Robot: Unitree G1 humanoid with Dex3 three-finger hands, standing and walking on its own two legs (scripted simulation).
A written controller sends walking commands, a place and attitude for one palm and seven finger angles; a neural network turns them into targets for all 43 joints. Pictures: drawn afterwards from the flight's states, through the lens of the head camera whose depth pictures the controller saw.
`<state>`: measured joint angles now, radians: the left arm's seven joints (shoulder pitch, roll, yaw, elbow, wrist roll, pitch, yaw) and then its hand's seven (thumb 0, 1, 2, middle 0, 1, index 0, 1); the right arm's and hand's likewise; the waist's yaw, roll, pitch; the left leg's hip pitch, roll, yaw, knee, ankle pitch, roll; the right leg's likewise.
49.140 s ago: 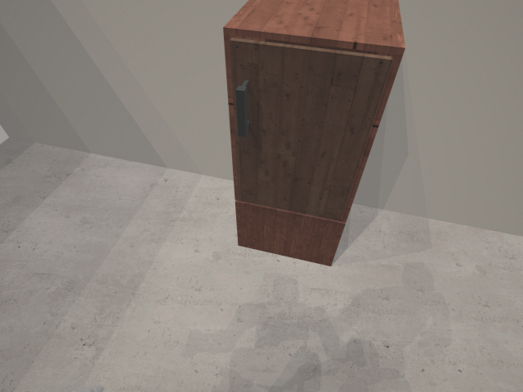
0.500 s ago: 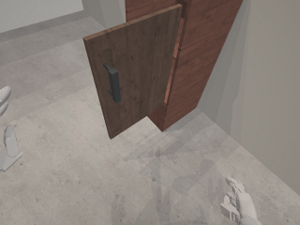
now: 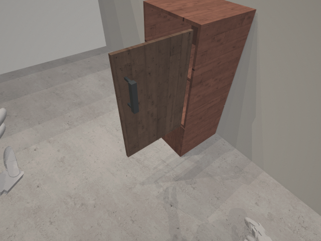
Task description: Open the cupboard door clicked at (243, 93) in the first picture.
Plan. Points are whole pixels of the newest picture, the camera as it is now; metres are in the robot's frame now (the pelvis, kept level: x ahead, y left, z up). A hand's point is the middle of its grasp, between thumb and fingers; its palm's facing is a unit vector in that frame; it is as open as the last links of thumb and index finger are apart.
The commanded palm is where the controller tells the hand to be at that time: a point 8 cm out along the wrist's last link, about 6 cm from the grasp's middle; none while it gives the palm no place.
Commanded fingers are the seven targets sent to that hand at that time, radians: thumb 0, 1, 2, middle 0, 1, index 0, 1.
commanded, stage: stop stepping back and stand still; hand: left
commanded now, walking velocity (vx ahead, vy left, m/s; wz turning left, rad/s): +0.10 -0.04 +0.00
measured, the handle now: (130, 95) +0.64 +0.15 +0.00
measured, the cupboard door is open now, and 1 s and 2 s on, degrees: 91 91 91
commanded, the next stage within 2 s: let the arm hang, fingers relaxed in 0.20 s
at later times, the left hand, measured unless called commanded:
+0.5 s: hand out of the picture +0.15 +0.23 -0.11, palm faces +0.06 -0.94 -0.32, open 7.4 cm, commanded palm none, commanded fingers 0.00 0.90 0.90 -0.20 -0.30 -0.20 -0.30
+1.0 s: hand out of the picture -0.01 +0.22 -0.16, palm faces +0.06 -0.96 -0.26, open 7.3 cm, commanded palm none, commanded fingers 0.00 0.90 0.90 -0.20 -0.30 -0.20 -0.30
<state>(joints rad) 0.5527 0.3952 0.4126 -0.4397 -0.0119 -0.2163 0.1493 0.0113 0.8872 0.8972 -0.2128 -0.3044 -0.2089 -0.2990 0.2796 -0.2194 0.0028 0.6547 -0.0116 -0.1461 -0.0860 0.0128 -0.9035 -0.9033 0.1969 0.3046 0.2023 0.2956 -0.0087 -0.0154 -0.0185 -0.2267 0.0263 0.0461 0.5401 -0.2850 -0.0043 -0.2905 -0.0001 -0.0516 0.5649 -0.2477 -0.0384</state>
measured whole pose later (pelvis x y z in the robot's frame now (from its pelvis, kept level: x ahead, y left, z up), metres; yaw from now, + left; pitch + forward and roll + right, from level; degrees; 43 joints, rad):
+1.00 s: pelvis -0.01 +0.01 +0.01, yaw +2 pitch -2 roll +0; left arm 0.24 0.22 0.03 1.15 0.01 0.01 0.01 0.00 0.91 0.90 -0.20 -0.30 -0.20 -0.30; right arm 0.27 -0.18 0.00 1.13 -0.03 0.02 -0.01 0.00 -0.91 -0.90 0.20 0.30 0.20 0.30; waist 0.01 0.02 0.07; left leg -0.19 0.01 0.02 0.42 -0.21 0.00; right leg -0.22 -0.02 -0.08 0.42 -0.17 -0.02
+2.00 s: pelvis +0.02 +0.01 +0.02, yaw +2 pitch -2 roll +0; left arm 0.11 0.28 0.02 1.15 0.01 -0.02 0.00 0.00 0.91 0.90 -0.20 -0.30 -0.20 -0.30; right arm 0.13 -0.29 0.00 1.13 -0.03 0.00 -0.01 0.00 -0.91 -0.90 0.20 0.30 0.20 0.30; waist 0.00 0.02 0.07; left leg -0.10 0.01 0.02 0.31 -0.18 -0.01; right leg -0.15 0.00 -0.08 0.33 -0.15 -0.03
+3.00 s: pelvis +0.04 +0.00 +0.02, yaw +1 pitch -1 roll +0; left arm 0.10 0.30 0.02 1.14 0.01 -0.02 0.00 0.00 0.90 0.90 -0.20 -0.30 -0.20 -0.30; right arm 0.13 -0.31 0.00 1.14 -0.02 -0.01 -0.01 0.00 -0.91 -0.90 0.20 0.30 0.20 0.30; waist 0.00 0.01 0.05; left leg -0.06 0.02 0.03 0.28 -0.19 -0.02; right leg -0.12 0.01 -0.06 0.31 -0.17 -0.03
